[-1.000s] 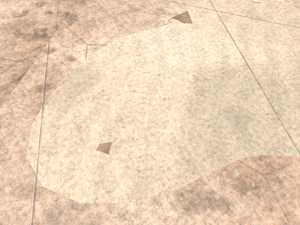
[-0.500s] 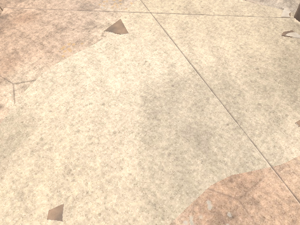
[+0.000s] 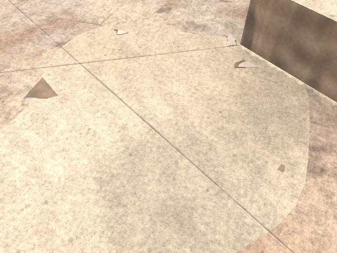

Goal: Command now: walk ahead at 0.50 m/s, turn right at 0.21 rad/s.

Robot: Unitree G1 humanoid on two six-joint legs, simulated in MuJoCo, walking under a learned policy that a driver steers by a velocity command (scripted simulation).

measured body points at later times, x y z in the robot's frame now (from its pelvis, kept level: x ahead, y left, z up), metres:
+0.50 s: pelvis +0.25 -0.06 +0.00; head +0.28 -0.07 +0.45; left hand +0.33 +0.22 -0.10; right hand +0.39 -0.33 -0.12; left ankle +0.31 +0.10 -0.67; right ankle +0.26 -0.15 -0.74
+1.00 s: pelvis +0.37 -0.02 -0.01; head +0.41 +0.01 +0.44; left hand +0.43 +0.29 -0.12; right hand +0.62 -0.24 -0.09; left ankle +0.42 +0.08 -0.74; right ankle +0.46 -0.17 -0.70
